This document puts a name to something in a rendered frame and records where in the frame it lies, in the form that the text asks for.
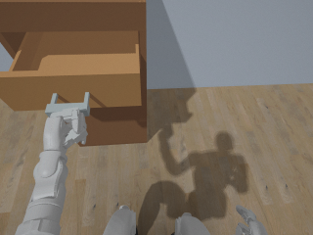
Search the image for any left robot thigh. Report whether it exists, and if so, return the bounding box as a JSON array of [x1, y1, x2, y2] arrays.
[[103, 209, 136, 235]]

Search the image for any left robot forearm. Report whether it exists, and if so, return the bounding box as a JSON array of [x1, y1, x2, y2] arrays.
[[15, 150, 68, 235]]

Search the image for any left robot hand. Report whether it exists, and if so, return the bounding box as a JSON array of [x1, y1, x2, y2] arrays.
[[43, 107, 88, 154]]

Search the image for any right robot hand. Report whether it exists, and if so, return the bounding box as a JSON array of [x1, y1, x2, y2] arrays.
[[233, 205, 268, 235]]

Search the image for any cabinet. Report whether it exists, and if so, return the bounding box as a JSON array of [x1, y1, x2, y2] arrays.
[[0, 0, 148, 147]]

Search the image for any robot thigh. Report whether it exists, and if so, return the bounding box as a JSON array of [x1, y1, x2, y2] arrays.
[[103, 209, 136, 235], [174, 215, 210, 235]]

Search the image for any drawer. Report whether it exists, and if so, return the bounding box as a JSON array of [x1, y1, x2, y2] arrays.
[[0, 30, 142, 112]]

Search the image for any handle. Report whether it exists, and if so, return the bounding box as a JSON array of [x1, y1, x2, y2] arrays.
[[45, 92, 91, 117]]

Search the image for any right robot thigh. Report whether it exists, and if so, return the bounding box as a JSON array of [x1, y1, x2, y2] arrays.
[[174, 215, 210, 235]]

